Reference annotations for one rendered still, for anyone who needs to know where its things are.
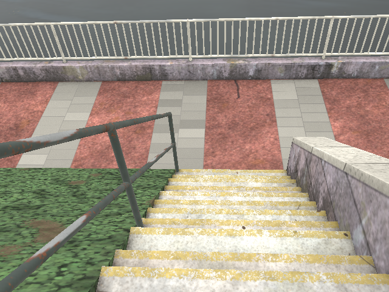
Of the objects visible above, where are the stairs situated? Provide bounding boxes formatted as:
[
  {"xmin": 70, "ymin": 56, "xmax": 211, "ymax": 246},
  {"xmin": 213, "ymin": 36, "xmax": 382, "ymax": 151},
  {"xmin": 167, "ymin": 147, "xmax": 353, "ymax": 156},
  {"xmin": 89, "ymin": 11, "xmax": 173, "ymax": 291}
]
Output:
[{"xmin": 96, "ymin": 169, "xmax": 389, "ymax": 292}]

